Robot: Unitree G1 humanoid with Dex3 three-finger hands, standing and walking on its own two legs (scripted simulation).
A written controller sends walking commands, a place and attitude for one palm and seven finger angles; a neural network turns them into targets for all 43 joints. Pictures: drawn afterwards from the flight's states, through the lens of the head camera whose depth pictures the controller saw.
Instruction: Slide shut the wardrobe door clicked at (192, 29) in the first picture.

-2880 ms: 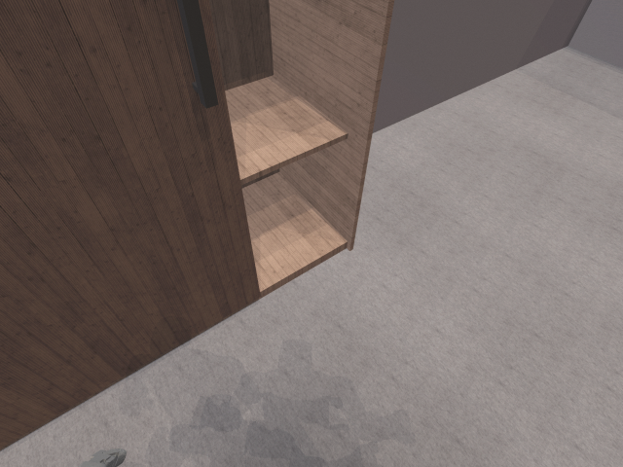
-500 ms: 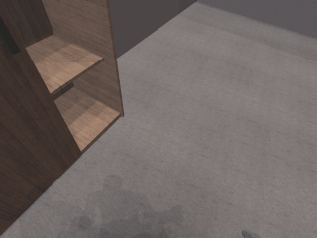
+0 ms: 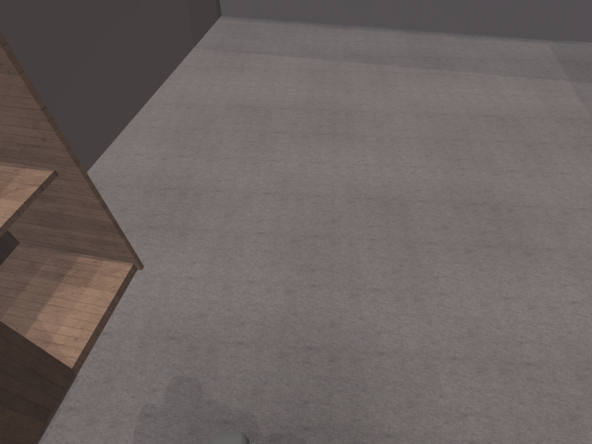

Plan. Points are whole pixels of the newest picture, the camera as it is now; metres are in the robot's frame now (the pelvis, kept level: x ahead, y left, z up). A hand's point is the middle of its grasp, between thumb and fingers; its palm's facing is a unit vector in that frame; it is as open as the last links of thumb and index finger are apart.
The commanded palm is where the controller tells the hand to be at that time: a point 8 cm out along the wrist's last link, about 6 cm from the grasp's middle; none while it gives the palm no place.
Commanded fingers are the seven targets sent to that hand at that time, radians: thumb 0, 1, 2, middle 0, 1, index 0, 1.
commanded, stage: walk to a spot facing it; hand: left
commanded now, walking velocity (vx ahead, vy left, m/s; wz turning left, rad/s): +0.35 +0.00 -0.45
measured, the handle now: out of the picture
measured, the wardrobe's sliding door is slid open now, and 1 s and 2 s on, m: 0.42 0.42 0.42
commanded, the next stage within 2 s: turn to face it in 0.76 s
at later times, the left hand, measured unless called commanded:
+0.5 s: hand (183, 346) +0.30 +0.23 -0.16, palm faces -0.24 -0.96 -0.16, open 7.4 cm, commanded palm none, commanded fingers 0.00 0.90 0.90 -0.20 -0.30 -0.20 -0.30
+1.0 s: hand (289, 238) +0.55 +0.05 -0.16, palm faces -0.50 -0.83 -0.22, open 7.2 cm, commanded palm none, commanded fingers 0.00 0.90 0.90 -0.20 -0.30 -0.20 -0.30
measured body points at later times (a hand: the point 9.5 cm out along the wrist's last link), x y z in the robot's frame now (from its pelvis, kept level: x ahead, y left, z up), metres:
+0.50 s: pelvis +0.19 +0.05 +0.01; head +0.21 +0.07 +0.46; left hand +0.31 +0.28 -0.15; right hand +0.12 -0.17 -0.12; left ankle +0.18 +0.14 -0.73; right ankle +0.17 -0.09 -0.63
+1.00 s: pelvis +0.37 -0.06 +0.00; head +0.39 -0.08 +0.45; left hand +0.58 +0.09 -0.14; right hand +0.29 -0.29 -0.15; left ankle +0.47 +0.07 -0.65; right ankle +0.37 -0.14 -0.73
